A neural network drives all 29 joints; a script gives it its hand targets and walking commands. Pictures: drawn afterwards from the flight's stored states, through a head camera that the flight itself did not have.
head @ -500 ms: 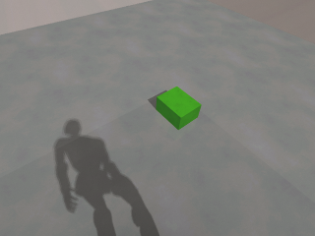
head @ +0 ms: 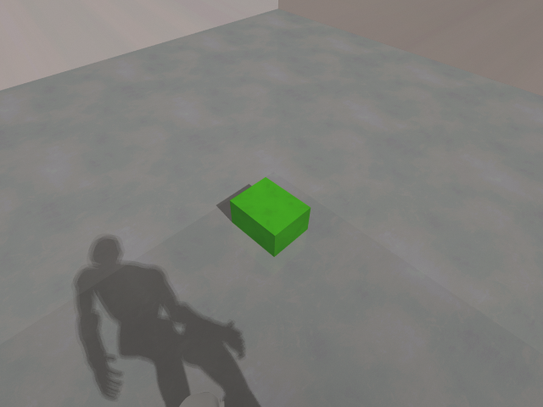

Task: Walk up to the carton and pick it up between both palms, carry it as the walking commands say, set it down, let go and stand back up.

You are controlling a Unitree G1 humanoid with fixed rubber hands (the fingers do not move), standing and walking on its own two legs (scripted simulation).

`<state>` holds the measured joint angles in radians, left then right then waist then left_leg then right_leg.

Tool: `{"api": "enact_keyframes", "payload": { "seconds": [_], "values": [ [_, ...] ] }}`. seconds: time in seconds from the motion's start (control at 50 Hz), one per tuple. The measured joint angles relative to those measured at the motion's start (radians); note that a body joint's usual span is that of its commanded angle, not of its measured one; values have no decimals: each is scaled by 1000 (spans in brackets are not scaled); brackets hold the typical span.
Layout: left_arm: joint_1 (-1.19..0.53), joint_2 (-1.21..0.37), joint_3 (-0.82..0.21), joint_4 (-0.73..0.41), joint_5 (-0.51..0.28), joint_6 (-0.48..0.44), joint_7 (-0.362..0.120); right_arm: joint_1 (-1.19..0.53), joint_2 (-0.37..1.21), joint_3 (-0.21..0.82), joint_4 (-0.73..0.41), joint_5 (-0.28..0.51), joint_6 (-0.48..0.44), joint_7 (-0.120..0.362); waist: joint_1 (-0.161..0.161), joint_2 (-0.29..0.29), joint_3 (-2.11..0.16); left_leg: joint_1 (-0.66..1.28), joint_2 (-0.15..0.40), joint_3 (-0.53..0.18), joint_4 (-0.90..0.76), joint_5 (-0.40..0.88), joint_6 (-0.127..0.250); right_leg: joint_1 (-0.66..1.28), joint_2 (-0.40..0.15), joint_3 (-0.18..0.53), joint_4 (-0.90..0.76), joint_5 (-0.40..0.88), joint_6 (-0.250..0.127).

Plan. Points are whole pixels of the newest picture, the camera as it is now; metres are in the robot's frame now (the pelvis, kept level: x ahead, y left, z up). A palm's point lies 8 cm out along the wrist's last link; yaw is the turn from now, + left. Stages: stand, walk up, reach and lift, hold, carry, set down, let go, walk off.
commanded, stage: walk up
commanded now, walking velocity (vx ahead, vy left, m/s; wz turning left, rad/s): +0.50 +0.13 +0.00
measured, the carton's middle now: (269, 215) +1.08 +0.02 -0.70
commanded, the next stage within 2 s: none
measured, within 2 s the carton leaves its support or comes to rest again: neither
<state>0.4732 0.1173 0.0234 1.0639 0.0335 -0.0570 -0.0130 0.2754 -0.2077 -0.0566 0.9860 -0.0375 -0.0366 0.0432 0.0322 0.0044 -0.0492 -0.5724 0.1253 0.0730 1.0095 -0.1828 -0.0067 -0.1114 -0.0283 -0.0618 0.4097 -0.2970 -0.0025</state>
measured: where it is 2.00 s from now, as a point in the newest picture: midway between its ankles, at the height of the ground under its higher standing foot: (281, 306)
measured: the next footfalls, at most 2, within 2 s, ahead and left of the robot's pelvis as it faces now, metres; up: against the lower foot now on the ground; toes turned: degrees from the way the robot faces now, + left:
left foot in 0.22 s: +0.29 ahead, +0.18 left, +0.00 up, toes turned +10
right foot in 0.76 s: +0.50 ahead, -0.09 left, +0.00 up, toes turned -9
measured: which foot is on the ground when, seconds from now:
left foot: up 0.00-0.20, down 0.22-0.78, up 0.80-1.00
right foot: down 0.00-0.22, up 0.24-0.74, down 0.76-1.00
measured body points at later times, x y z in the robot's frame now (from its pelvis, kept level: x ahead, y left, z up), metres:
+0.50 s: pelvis +0.23 +0.08 +0.01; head +0.25 +0.10 +0.46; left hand +0.29 +0.33 -0.15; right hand +0.20 -0.16 -0.14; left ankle +0.25 +0.18 -0.74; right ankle +0.30 -0.08 -0.67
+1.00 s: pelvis +0.47 -0.02 +0.01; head +0.49 -0.06 +0.45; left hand +0.49 +0.22 -0.13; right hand +0.50 -0.26 -0.16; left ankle +0.47 +0.15 -0.65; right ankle +0.46 -0.09 -0.74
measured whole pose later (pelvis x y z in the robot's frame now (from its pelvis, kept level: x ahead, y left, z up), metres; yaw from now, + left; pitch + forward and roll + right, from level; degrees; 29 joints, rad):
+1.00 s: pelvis +0.47 -0.02 +0.01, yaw +0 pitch +0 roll +3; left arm 0.30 0.17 0.03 1.02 0.02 -0.09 0.00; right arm 0.27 -0.20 -0.08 1.02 -0.02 -0.02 0.01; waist 0.01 0.02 0.04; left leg -0.53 0.10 0.05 1.10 -0.27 -0.02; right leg -0.18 -0.04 -0.14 0.42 -0.25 -0.06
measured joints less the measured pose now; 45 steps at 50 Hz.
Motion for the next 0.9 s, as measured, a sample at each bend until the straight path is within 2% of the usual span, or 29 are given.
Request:
{"api": "enact_keyframes", "payload": {
  "seconds": [0.06,0.14,0.2,0.22,0.26,0.3,0.34,0.38,0.46,0.56,0.62,0.7,0.76,0.8,0.86,0.9],
  "values": [
    [39,-8,-4,13,-1,-12,9,-35,9,0,-5,6,14,5,10,-7,17,-34,5,0,-80,61,-8,78,3,-11,-70,-7,11],
    [67,-10,-2,36,0,-22,16,-89,13,3,-12,8,23,17,40,-8,44,-26,7,20,-274,101,-15,160,-7,-14,-131,-35,40],
    [77,3,0,53,-3,-23,18,-121,18,8,-29,7,0,17,51,-22,71,37,-10,53,-414,92,10,184,-41,-8,-82,-109,75],
    [87,4,1,56,-4,-25,18,-127,15,6,-36,6,-13,13,52,-22,76,77,-16,60,-455,62,28,166,-54,2,-6,-157,80],
    [61,18,1,69,-9,-12,12,-141,30,-5,-38,0,-43,-7,30,-42,102,75,-40,77,-396,56,47,54,-84,28,292,-225,51],
    [2,43,9,58,-10,3,4,-130,49,3,-35,-6,-63,-20,30,-49,130,103,-39,91,-374,11,49,-96,-60,62,582,-198,30],
    [-60,68,16,35,-3,4,-2,-101,65,15,-20,-11,-64,-27,15,-41,149,160,-36,92,-422,7,44,-223,-51,33,716,-122,7],
    [-121,89,24,9,6,3,-6,-62,70,3,-2,-6,-59,-52,-16,-29,158,219,-43,81,-483,15,44,-319,-60,2,749,-57,-4],
    [-205,122,35,-41,12,17,-14,43,53,10,57,-1,-41,-37,-53,-23,129,339,-54,68,-585,12,39,-420,-83,-26,656,38,-4],
    [-273,113,35,-98,4,47,-31,161,52,16,106,2,-32,-24,-84,-13,71,448,-60,63,-684,-7,16,-455,-106,-42,433,179,24],
    [-307,100,28,-116,-2,43,-37,193,57,16,116,0,-34,-29,-106,-9,66,502,-61,64,-713,-31,-1,-427,-102,-43,286,183,39],
    [-334,91,26,-121,-11,30,-38,215,66,17,127,0,-40,-32,-123,-23,52,558,-55,81,-719,-91,-40,-374,-81,-57,175,172,27],
    [-342,77,20,-116,-5,16,-35,233,69,9,131,7,-35,-35,-135,-15,32,561,-35,75,-646,-175,-75,-298,-63,-70,117,146,8],
    [-355,54,18,-108,4,-9,-20,202,64,10,138,10,-19,-34,-125,18,55,482,9,46,-410,-256,-44,-290,-31,-92,170,91,-33],
    [-326,47,6,-94,8,-36,-2,132,66,8,117,10,-9,-32,-97,-4,80,296,-21,-2,5,-256,-15,-235,-28,-91,169,50,-62],
    [-283,36,-4,-76,1,-40,6,84,50,-4,92,10,-9,-31,-73,-2,83,197,-30,-12,106,-201,-10,-187,-24,-84,123,48,-60]
  ]
}}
